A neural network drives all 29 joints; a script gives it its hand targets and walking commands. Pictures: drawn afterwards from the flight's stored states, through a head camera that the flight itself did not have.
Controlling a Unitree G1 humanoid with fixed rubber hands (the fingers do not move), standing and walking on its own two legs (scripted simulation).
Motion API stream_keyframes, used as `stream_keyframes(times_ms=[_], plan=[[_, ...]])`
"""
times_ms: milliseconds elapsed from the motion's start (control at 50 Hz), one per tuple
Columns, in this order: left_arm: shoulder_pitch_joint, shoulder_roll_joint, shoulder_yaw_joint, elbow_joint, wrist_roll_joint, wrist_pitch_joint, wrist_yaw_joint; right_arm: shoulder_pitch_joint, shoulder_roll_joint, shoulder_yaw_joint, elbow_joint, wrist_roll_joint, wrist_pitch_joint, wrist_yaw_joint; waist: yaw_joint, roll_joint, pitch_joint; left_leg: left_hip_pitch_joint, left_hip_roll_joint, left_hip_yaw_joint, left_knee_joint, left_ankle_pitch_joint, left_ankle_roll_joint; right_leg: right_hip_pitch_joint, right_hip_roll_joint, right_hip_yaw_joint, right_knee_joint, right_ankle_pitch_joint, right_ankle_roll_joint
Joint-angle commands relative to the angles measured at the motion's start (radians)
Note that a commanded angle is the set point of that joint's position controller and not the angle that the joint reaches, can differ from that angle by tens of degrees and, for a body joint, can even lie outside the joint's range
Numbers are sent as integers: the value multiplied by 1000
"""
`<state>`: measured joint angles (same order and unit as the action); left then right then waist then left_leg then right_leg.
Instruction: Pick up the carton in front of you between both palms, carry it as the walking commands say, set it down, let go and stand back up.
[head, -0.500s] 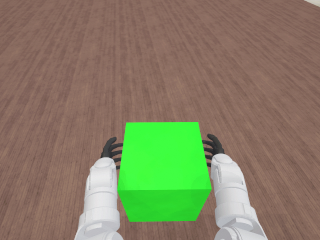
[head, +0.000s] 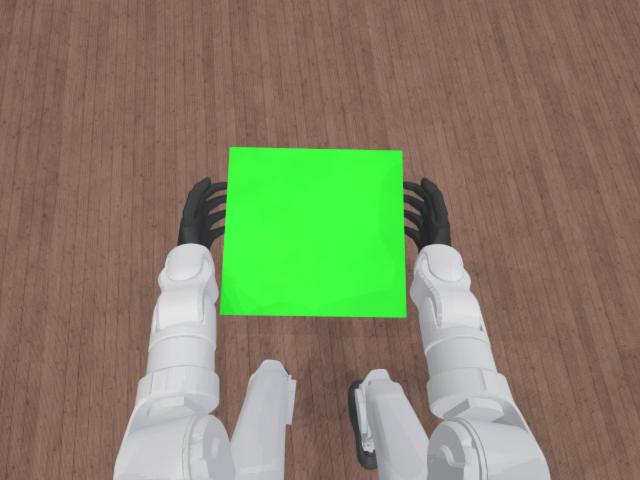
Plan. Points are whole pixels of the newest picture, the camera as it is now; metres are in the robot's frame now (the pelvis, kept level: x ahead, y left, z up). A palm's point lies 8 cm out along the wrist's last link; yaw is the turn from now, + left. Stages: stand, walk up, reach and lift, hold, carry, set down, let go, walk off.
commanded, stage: set down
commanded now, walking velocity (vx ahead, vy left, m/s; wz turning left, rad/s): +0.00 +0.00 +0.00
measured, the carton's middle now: (314, 246) +0.41 +0.04 -0.15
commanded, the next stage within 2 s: none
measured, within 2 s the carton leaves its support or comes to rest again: neither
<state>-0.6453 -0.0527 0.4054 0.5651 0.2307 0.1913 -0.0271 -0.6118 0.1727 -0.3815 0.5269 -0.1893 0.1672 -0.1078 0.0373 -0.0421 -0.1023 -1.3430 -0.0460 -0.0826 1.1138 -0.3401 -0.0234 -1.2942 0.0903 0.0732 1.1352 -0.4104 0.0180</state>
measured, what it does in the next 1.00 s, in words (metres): lowers itself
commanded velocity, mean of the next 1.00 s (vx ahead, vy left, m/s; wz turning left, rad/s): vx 0.00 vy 0.00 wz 0.00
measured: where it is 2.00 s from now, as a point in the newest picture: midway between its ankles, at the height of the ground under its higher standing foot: (318, 432)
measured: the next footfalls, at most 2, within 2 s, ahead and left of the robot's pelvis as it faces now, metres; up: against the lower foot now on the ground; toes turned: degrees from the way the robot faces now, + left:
none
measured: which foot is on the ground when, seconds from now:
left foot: down 0.00-1.00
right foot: down 0.00-1.00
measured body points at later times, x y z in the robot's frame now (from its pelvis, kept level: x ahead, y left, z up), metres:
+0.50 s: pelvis -0.03 +0.01 -0.13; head +0.24 +0.04 +0.23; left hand +0.43 +0.20 -0.24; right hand +0.46 -0.10 -0.23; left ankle +0.08 +0.12 -0.63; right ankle +0.05 -0.12 -0.63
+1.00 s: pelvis -0.05 +0.00 -0.24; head +0.29 +0.03 +0.05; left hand +0.46 +0.22 -0.39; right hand +0.49 -0.09 -0.39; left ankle +0.08 +0.12 -0.63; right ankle +0.05 -0.12 -0.63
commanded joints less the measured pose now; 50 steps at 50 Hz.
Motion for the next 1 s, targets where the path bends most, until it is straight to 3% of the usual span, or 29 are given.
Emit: stream_keyframes(times_ms=[0, 160, 460, 800, 980], plan=[[-524, -894, -525, 46, -64, 14, -191, -581, 878, 550, 67, 49, 17, 204, 31, 34, -794, 454, -94, 78, -7, 175, 5, 195, 84, -56, -53, 123, 28], [-650, -913, -491, 100, -79, 38, -170, -716, 861, 475, 150, 56, 34, 220, 27, 50, -880, 338, -99, 82, 140, 181, -7, -51, 106, -90, 115, 87, 22], [-846, -838, -538, 72, -171, 19, -108, -914, 791, 512, 164, 140, 10, 178, 52, 60, -1064, 178, -108, 106, 390, 187, -29, -266, 131, -126, 390, 69, 27], [-1050, -693, -448, 137, -198, 6, -132, -1127, 684, 458, 240, 159, -5, 130, 89, 10, -1036, -106, -92, 151, 630, 153, -28, -377, 130, -136, 610, 58, 30], [-1156, -622, -449, 158, -242, 1, -145, -1248, 625, 483, 264, 212, -12, 125, 112, -2, -1028, -175, -74, 164, 749, 159, -29, -411, 119, -148, 733, 65, 28]])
